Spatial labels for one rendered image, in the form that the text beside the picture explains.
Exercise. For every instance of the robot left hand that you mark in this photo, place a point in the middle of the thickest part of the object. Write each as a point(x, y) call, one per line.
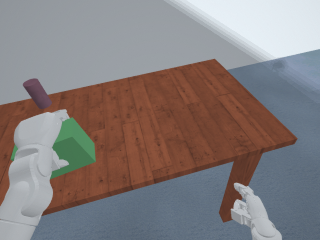
point(42, 129)

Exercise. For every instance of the sponge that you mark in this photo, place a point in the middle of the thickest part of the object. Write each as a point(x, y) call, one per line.
point(72, 145)

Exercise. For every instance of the robot right hand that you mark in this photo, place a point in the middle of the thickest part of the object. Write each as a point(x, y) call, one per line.
point(244, 213)

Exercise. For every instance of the left robot forearm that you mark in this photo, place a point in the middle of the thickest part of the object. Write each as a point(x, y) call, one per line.
point(29, 193)

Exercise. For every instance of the right robot forearm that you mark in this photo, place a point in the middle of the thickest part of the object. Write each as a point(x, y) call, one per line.
point(264, 229)

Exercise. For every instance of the table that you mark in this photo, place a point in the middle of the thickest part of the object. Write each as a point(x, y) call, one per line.
point(155, 127)

